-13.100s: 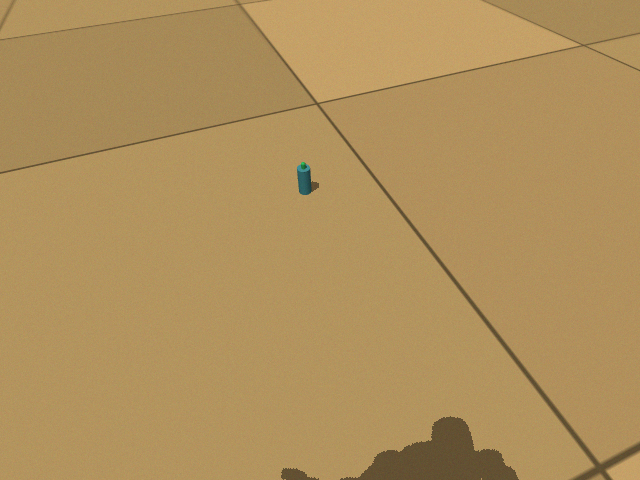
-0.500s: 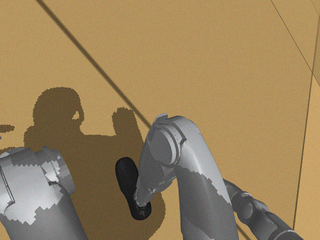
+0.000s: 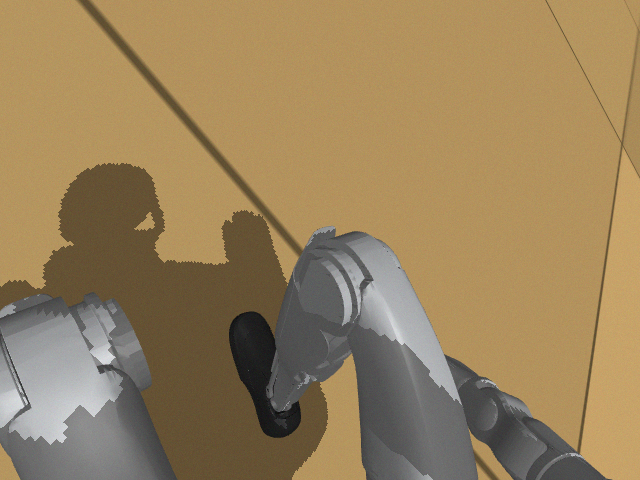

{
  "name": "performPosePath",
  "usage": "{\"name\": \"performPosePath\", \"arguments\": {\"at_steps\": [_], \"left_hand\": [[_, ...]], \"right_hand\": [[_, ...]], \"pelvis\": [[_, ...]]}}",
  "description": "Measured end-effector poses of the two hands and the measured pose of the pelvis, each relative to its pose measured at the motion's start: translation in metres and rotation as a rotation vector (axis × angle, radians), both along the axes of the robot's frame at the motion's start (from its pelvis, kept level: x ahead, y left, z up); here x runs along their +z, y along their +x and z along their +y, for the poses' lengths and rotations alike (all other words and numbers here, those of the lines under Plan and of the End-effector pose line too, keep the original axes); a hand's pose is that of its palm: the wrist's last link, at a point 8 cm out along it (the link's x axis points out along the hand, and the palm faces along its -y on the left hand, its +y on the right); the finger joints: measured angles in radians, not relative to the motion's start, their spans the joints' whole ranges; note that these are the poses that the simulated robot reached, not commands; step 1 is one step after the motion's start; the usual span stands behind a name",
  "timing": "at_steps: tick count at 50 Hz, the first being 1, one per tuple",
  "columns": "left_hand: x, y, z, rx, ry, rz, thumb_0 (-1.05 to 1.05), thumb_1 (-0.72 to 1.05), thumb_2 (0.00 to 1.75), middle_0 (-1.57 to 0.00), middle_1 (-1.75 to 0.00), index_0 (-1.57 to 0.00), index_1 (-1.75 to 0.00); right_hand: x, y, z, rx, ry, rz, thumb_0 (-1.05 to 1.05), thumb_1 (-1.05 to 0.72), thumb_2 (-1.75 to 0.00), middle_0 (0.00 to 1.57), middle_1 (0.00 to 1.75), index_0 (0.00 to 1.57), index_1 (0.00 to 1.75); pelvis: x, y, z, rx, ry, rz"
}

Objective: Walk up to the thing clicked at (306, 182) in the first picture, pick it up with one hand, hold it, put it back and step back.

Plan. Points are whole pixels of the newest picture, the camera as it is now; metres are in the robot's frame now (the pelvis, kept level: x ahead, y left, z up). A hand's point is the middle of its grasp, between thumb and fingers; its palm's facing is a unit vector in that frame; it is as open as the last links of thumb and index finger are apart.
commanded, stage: close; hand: left
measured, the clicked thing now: out of the picture +0.46 +0.31 -0.20
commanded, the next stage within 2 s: settle in 0.14 s
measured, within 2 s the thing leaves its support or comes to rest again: leaves its support in 0.08 s
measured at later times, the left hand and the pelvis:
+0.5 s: hand out of the picture +0.45 +0.30 -0.16, palm faces +0.33 -0.95 +0.01, open 9.1 cm; pelvis +0.00 +0.00 +0.00, yaw +0 degrees
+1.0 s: hand out of the picture +0.43 +0.32 -0.05, palm faces +0.32 -0.95 -0.03, open 9.3 cm; pelvis +0.01 -0.01 +0.02, yaw +4 degrees
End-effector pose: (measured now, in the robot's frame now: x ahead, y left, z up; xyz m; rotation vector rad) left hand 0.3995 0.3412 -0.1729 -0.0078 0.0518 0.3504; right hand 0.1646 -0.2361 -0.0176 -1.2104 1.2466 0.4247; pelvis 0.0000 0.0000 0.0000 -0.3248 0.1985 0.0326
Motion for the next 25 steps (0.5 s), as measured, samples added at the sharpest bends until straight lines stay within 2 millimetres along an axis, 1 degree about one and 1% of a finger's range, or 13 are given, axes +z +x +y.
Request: {"name": "performPosePath", "arguments": {"at_steps": [6,12,18,22,25], "left_hand": [[0.004,0.004,0.002,0.002,0.013,0.001,0.02,0.14,0.64,-0.66,-0.72,-0.62,-0.73],[0.006,0.009,0.002,-0.004,0.014,0.002,0.02,-0.01,0.74,-0.74,-0.88,-0.71,-0.88],[0.005,0.011,0.002,0.007,0.000,-0.002,0.03,-0.17,0.90,-0.78,-1.03,-0.75,-1.03],[0.007,0.013,0.001,-0.014,0.003,-0.021,0.02,-0.23,1.01,-0.77,-1.08,-0.75,-1.09],[0.012,0.014,0.002,-0.018,0.003,-0.036,0.02,-0.26,1.05,-0.77,-1.11,-0.74,-1.12]], "right_hand": [[-0.001,-0.003,-0.002,-0.014,0.002,0.012,-0.01,-0.86,-0.90,0.20,0.30,0.20,0.30],[-0.002,-0.004,-0.003,-0.027,0.004,0.023,-0.01,-0.87,-0.90,0.20,0.30,0.20,0.30],[0.001,-0.004,-0.003,-0.031,-0.003,0.025,-0.01,-0.88,-0.90,0.20,0.30,0.20,0.30],[0.001,-0.004,-0.003,-0.037,-0.009,0.025,-0.01,-0.89,-0.90,0.20,0.30,0.20,0.30],[0.002,-0.003,-0.004,-0.046,-0.010,0.020,-0.01,-0.89,-0.91,0.20,0.30,0.20,0.30]], "pelvis": [[0.001,0.000,-0.001,0.000,0.002,0.007],[0.002,0.002,-0.001,-0.001,0.002,0.019],[0.004,0.003,-0.001,-0.002,-0.003,0.024],[0.004,0.003,0.000,-0.001,-0.004,0.026],[0.005,0.003,0.000,0.001,-0.004,0.028]]}}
